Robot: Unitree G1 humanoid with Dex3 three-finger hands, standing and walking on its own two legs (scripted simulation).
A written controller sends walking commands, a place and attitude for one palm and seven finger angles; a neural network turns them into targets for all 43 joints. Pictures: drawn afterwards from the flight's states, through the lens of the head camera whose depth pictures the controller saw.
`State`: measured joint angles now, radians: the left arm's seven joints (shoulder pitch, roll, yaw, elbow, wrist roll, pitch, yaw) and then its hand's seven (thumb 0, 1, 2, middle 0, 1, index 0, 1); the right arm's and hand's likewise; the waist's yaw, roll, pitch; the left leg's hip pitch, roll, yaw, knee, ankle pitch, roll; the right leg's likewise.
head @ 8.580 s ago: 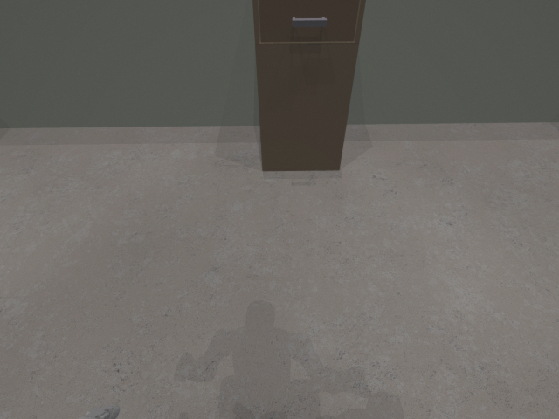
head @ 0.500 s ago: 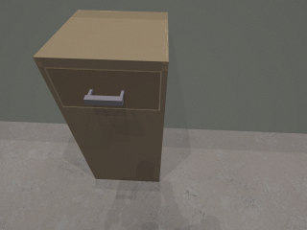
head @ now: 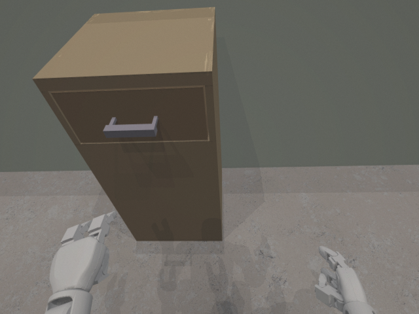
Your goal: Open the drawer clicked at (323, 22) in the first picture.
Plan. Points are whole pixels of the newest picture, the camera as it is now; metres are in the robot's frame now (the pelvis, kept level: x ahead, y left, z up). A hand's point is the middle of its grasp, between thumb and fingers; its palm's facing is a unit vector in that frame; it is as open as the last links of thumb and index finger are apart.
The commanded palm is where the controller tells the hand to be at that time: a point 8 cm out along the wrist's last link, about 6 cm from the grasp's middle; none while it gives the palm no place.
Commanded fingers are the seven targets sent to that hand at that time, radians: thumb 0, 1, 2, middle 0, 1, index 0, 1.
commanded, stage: raise the hand with hooked fingers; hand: left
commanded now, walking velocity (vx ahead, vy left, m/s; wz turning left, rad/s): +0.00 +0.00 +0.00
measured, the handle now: (132, 125) +0.56 +0.26 +0.05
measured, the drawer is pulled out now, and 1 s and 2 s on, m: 0.00 0.00 0.00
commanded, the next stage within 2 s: move the hooked fingers above the handle in 1.56 s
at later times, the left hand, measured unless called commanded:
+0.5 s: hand (91, 236) +0.24 +0.25 +0.04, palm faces -0.03 -0.08 -1.00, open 11.1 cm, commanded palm +0.21 +0.24 +0.10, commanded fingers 0.00 -0.10 0.47 -0.27 -0.94 -0.27 -0.94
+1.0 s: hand (69, 181) +0.30 +0.27 +0.13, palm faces +0.10 -0.05 -0.99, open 13.6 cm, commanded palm +0.27 +0.28 +0.19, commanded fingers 0.00 -0.50 0.30 -0.30 -1.20 -0.30 -1.20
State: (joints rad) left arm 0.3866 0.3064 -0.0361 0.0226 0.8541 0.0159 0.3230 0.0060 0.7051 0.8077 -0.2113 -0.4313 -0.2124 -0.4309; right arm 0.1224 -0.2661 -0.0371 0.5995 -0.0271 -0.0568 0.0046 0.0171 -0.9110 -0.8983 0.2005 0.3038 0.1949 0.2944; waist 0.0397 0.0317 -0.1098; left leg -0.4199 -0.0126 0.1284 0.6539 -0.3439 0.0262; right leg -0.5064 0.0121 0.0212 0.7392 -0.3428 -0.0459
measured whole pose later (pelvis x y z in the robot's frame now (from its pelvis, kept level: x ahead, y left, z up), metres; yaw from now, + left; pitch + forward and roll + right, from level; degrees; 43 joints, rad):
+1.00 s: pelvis +0.02 +0.03 +0.02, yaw +2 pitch +0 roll +0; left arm -0.05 0.49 -0.09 -0.04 0.93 0.14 0.03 0.00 -0.43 0.32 -0.32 -1.16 -0.32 -1.16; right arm 0.08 -0.23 0.03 0.59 0.01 0.12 -0.03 0.01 -0.91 -0.90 0.20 0.30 0.19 0.29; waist 0.08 0.09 -0.04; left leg -0.20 -0.06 0.01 0.50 -0.30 0.05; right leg -0.25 0.00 -0.01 0.53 -0.28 -0.01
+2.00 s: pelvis +0.00 +0.00 +0.02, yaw +3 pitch +1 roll +0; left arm -0.32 0.55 -0.04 0.26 0.90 -0.05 -0.03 0.00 -0.49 0.30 -0.32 -1.20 -0.33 -1.20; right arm 0.14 -0.27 0.01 0.64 0.02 0.10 -0.06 0.01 -0.90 -0.90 0.20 0.30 0.20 0.29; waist 0.07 0.08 0.00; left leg -0.22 -0.03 -0.02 0.43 -0.23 0.02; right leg -0.25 0.02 -0.04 0.44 -0.22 -0.04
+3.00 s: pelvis +0.03 +0.03 +0.01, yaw +2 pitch +10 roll -1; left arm -0.71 0.50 -0.11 0.76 1.00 -0.02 0.06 0.00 -0.49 0.30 -0.32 -1.20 -0.32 -1.20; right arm 0.27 -0.25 -0.04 0.66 0.03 0.16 -0.03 0.01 -0.90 -0.90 0.20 0.30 0.20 0.29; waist 0.00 0.05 -0.08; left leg -0.44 -0.05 0.01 0.59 -0.33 0.06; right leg -0.46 0.01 -0.01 0.57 -0.30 -0.01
